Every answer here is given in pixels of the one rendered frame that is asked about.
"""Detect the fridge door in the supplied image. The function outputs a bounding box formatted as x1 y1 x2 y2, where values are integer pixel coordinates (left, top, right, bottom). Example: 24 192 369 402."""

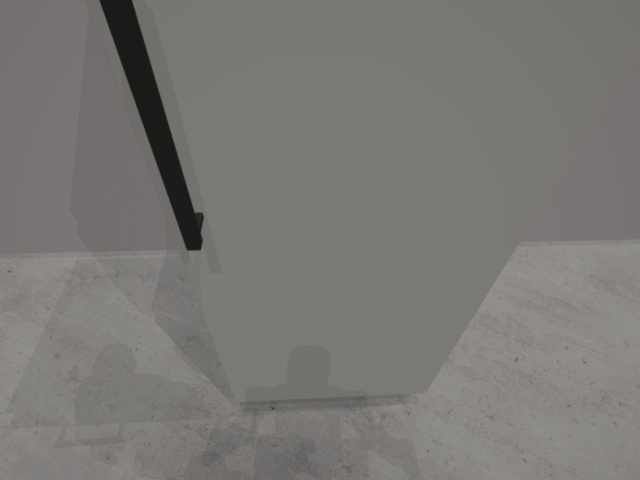
86 0 640 402

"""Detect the handle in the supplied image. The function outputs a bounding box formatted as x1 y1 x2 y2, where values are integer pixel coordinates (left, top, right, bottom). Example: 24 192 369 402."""
100 0 204 251

